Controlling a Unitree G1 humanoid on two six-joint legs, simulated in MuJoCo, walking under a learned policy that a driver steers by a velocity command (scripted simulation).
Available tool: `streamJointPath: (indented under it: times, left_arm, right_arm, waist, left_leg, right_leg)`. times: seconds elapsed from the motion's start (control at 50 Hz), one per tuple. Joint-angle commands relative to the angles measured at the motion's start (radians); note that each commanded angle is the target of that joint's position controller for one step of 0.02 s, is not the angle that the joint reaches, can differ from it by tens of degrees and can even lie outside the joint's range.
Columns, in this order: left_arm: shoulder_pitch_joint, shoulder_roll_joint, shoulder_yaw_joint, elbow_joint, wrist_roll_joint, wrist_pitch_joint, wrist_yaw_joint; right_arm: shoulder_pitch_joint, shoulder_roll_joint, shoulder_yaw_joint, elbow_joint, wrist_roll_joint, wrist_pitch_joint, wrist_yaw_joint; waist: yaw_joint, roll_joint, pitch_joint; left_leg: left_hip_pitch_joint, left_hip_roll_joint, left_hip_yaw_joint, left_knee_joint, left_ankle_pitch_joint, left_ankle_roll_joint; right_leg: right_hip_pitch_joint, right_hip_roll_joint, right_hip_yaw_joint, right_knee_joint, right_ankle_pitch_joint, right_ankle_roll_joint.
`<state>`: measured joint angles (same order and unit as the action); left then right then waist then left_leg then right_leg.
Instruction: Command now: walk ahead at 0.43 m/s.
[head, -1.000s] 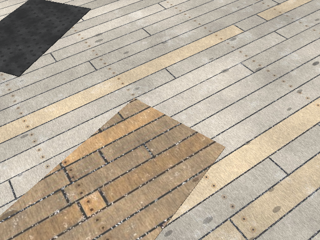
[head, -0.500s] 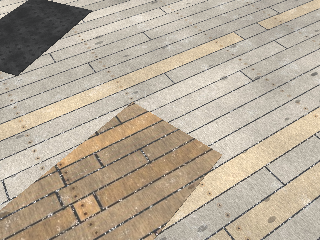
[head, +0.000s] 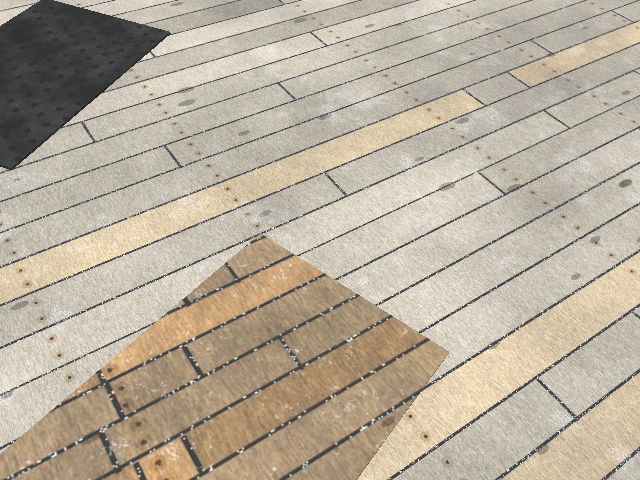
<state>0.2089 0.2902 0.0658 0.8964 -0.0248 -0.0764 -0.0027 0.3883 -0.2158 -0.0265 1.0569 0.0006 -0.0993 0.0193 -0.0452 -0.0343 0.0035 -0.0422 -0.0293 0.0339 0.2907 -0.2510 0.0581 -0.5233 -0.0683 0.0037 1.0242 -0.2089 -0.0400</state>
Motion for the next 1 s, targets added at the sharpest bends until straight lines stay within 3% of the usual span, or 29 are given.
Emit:
streamJointPath:
  times: [0.02, 0.1, 0.2, 0.24, 0.26, 0.28, 0.3, 0.32, 0.34, 0.36, 0.38, 0.4, 0.42, 0.46, 0.52, 0.62, 0.72, 0.76, 0.78, 0.8, 0.82, 0.84, 0.86, 0.88, 0.9, 0.92, 0.94, 0.96, 1.0]
  left_arm:
    - [-0.114, 0.026, 0.006, -0.084, 0.007, -0.007, -0.008]
    - [-0.269, 0.0, -0.012, -0.137, 0.001, -0.009, -0.017]
    - [-0.37, 0.016, -0.017, -0.181, -0.006, -0.022, -0.043]
    - [-0.325, 0.052, -0.003, -0.175, -0.004, -0.027, -0.048]
    - [-0.254, 0.08, 0.011, -0.158, -0.003, -0.026, -0.045]
    - [-0.1, 0.118, 0.033, -0.112, -0.005, -0.023, -0.038]
    - [0.085, 0.158, 0.052, -0.061, -0.001, -0.016, -0.026]
    - [0.231, 0.248, 0.074, -0.028, 0.024, -0.011, -0.021]
    - [0.227, 0.178, 0.05, -0.014, 0.017, -0.009, -0.024]
    - [0.127, 0.122, 0.03, -0.022, 0.009, -0.014, -0.023]
    - [0.028, 0.088, 0.019, -0.041, 0.012, -0.02, -0.022]
    - [-0.034, 0.056, 0.009, -0.042, 0.02, -0.03, -0.027]
    - [-0.068, 0.028, 0.001, -0.039, 0.03, -0.041, -0.031]
    - [-0.074, 0.02, 0.001, -0.016, 0.034, -0.049, -0.035]
    - [-0.041, 0.065, 0.011, 0.015, 0.04, -0.057, -0.019]
    - [0.003, 0.102, 0.013, 0.026, 0.038, -0.051, 0.01]
    - [0.118, 0.129, 0.021, 0.061, 0.018, -0.016, 0.019]
    - [0.117, 0.147, 0.027, 0.057, 0.013, 0.005, 0.021]
    - [0.101, 0.162, 0.032, 0.047, 0.013, 0.014, 0.024]
    - [0.087, 0.176, 0.036, 0.037, 0.013, 0.023, 0.028]
    - [0.07, 0.181, 0.038, 0.027, 0.015, 0.033, 0.033]
    - [0.064, 0.169, 0.031, 0.013, 0.016, 0.036, 0.037]
    - [0.144, 0.065, -0.003, -0.031, 0.043, 0.015, 0.026]
    - [0.131, 0.031, -0.023, -0.058, 0.032, -0.032, 0.007]
    - [0.003, 0.118, 0.001, -0.087, -0.01, -0.067, -0.008]
    - [-0.044, 0.118, -0.001, -0.105, -0.023, -0.083, -0.01]
    - [-0.044, 0.11, 0.001, -0.094, -0.005, -0.085, -0.003]
    - [-0.031, 0.123, 0.012, -0.084, 0.014, -0.074, 0.003]
    - [-0.006, 0.107, 0.016, -0.089, 0.028, -0.046, 0.002]
  right_arm:
    - [0.043, -0.152, -0.019, -0.03, -0.005, 0.001, -0.017]
    - [0.066, -0.168, -0.019, -0.034, -0.003, 0.01, -0.034]
    - [0.113, -0.172, -0.029, -0.013, 0.013, 0.02, -0.04]
    - [0.088, -0.193, -0.04, -0.023, 0.01, 0.028, -0.041]
    - [0.076, -0.207, -0.046, -0.029, 0.006, 0.034, -0.042]
    - [0.059, -0.204, -0.046, -0.037, 0.0, 0.045, -0.042]
    - [0.047, -0.188, -0.037, -0.054, -0.007, 0.048, -0.04]
    - [0.169, -0.063, -0.001, -0.07, -0.008, 0.032, -0.025]
    - [0.16, -0.055, 0.005, -0.052, 0.008, 0.002, -0.017]
    - [0.049, -0.153, -0.024, -0.093, 0.044, -0.019, -0.012]
    - [-0.028, -0.176, -0.03, -0.118, 0.059, -0.027, -0.017]
    - [-0.06, -0.165, -0.036, -0.123, 0.051, -0.023, -0.026]
    - [-0.037, -0.147, -0.043, -0.115, 0.039, -0.007, -0.033]
    - [0.013, -0.091, -0.039, -0.103, 0.035, 0.026, -0.036]
    - [-0.064, -0.099, -0.046, -0.15, 0.028, 0.049, -0.042]
    - [-0.225, -0.09, -0.042, -0.214, 0.017, 0.031, -0.015]
    - [-0.387, -0.072, -0.024, -0.307, 0.019, 0.031, 0.02]
    - [-0.399, -0.088, -0.029, -0.341, 0.022, 0.033, 0.037]
    - [-0.378, -0.106, -0.037, -0.351, 0.023, 0.035, 0.043]
    - [-0.324, -0.132, -0.051, -0.349, 0.023, 0.038, 0.045]
    - [-0.202, -0.172, -0.074, -0.327, 0.026, 0.041, 0.045]
    - [-0.032, -0.239, -0.111, -0.288, 0.03, 0.044, 0.031]
    - [0.064, -0.363, -0.146, -0.273, 0.027, 0.052, 0.009]
    - [0.048, -0.352, -0.132, -0.301, 0.024, 0.043, 0.012]
    - [0.041, -0.272, -0.108, -0.303, 0.01, 0.035, 0.013]
    - [-0.015, -0.232, -0.098, -0.31, 0.01, 0.027, 0.011]
    - [-0.091, -0.202, -0.088, -0.327, 0.012, 0.024, 0.01]
    - [-0.146, -0.17, -0.078, -0.347, 0.006, 0.022, 0.007]
    - [-0.17, -0.174, -0.076, -0.365, 0.003, 0.022, 0.001]
  waist:
    - [-0.008, 0.11, 0.087]
    - [-0.038, 0.115, 0.123]
    - [-0.028, 0.113, 0.154]
    - [0.021, 0.13, 0.098]
    - [0.063, 0.155, 0.035]
    - [0.143, 0.161, -0.062]
    - [0.221, 0.146, -0.178]
    - [0.179, -0.082, -0.358]
    - [0.178, -0.163, -0.424]
    - [0.165, -0.121, -0.231]
    - [0.131, -0.051, -0.108]
    - [0.093, 0.009, -0.034]
    - [0.053, -0.015, -0.014]
    - [0.018, -0.041, 0.005]
    - [0.015, -0.031, 0.06]
    - [0.06, 0.004, 0.073]
    - [0.122, 0.029, 0.107]
    - [0.106, 0.01, 0.095]
    - [0.084, -0.012, 0.067]
    - [0.047, -0.036, 0.019]
    - [-0.023, -0.043, -0.05]
    - [-0.106, -0.007, -0.139]
    - [-0.071, 0.216, -0.258]
    - [-0.039, 0.251, -0.389]
    - [-0.085, 0.164, -0.31]
    - [-0.061, 0.117, -0.192]
    - [-0.01, 0.034, -0.112]
    - [0.028, 0.037, -0.075]
    - [0.064, 0.055, -0.056]
  left_leg:
    - [0.089, 0.238, -0.191, -0.162, 0.348, 0.115]
    - [0.01, 0.21, -0.116, -0.211, 0.331, 0.106]
    - [0.117, 0.268, -0.095, -0.18, 0.415, 0.109]
    - [0.179, 0.286, -0.083, -0.088, 0.66, 0.091]
    - [0.199, 0.286, -0.076, 0.003, 0.852, 0.081]
    - [0.174, 0.255, -0.049, 0.181, 0.979, 0.06]
    - [-0.005, 0.22, -0.041, 0.42, 0.856, 0.034]
    - [-0.428, 0.053, -0.014, 0.838, 0.357, -0.033]
    - [-0.566, -0.036, -0.15, 1.035, -0.299, -0.028]
    - [-0.66, 0.03, -0.181, 1.107, -0.27, -0.004]
    - [-0.65, 0.086, -0.151, 1.071, -0.174, 0.009]
    - [-0.607, 0.128, -0.134, 1.001, -0.103, 0.008]
    - [-0.537, 0.162, -0.142, 0.944, -0.055, 0.006]
    - [-0.463, 0.178, -0.142, 0.901, -0.035, -0.003]
    - [-0.561, 0.189, -0.154, 0.814, 0.066, -0.027]
    - [-0.597, 0.16, -0.096, 0.502, 0.344, -0.039]
    - [-0.681, 0.14, -0.029, 0.347, 0.298, -0.013]
    - [-0.671, 0.114, 0.005, 0.323, 0.196, 0.013]
    - [-0.614, 0.083, 0.037, 0.322, 0.142, 0.031]
    - [-0.524, 0.044, 0.069, 0.331, 0.092, 0.052]
    - [-0.364, -0.003, 0.09, 0.31, 0.084, 0.079]
    - [-0.094, -0.019, 0.043, 0.255, 0.13, 0.122]
    - [0.293, 0.234, -0.397, 0.24, 0.081, 0.266]
    - [0.468, 0.388, -0.887, 0.039, -0.04, 0.401]
    - [0.435, 0.357, -0.78, -0.002, -0.031, 0.332]
    - [0.302, 0.318, -0.623, 0.001, 0.04, 0.289]
    - [0.139, 0.272, -0.503, -0.007, 0.148, 0.257]
    - [0.02, 0.237, -0.422, -0.027, 0.242, 0.237]
    - [-0.096, 0.204, -0.372, -0.064, 0.328, 0.24]
  right_leg:
    - [-0.236, -0.037, -0.001, -0.105, 0.097, 0.032]
    - [-0.144, 0.0, -0.042, -0.362, 0.249, 0.047]
    - [-0.118, 0.022, -0.032, -0.501, 0.259, -0.001]
    - [-0.029, 0.052, -0.044, -0.516, 0.2, -0.034]
    - [0.072, 0.084, -0.064, -0.502, 0.163, -0.053]
    - [0.262, 0.115, -0.086, -0.51, 0.161, -0.082]
    - [0.563, 0.042, -0.006, -0.481, 0.162, -0.127]
    - [0.989, -0.237, 0.457, -0.512, -0.047, -0.296]
    - [1.003, -0.329, 0.775, -0.712, -0.172, -0.334]
    - [0.841, -0.293, 0.641, -0.751, -0.212, -0.269]
    - [0.656, -0.265, 0.48, -0.785, -0.138, -0.231]
    - [0.504, -0.226, 0.36, -0.823, -0.038, -0.203]
    - [0.412, -0.188, 0.261, -0.853, 0.024, -0.175]
    - [0.305, -0.16, 0.159, -0.903, 0.059, -0.168]
    - [0.274, -0.162, 0.064, -0.953, 0.108, -0.179]
    - [0.35, -0.131, -0.09, -0.956, 0.225, -0.14]
    - [0.575, -0.194, -0.143, -0.886, 0.314, -0.126]
    - [0.649, -0.219, -0.163, -0.808, 0.479, -0.108]
    - [0.665, -0.221, -0.18, -0.744, 0.652, -0.095]
    - [0.668, -0.219, -0.195, -0.642, 0.828, -0.082]
    - [0.636, -0.199, -0.216, -0.47, 0.93, -0.062]
    - [0.493, -0.156, -0.232, -0.225, 0.831, -0.023]
    - [0.088, -0.037, -0.229, 0.159, 0.239, 0.04]
    - [-0.168, 0.134, -0.006, 0.377, -0.377, 0.058]
    - [-0.282, 0.068, 0.098, 0.404, -0.321, 0.025]
    - [-0.299, 0.021, 0.087, 0.34, -0.231, 0.002]
    - [-0.242, -0.02, 0.08, 0.24, -0.167, 0.005]
    - [-0.163, -0.05, 0.08, 0.161, -0.127, 0.014]
    - [-0.082, -0.056, 0.072, 0.087, -0.091, 0.044]
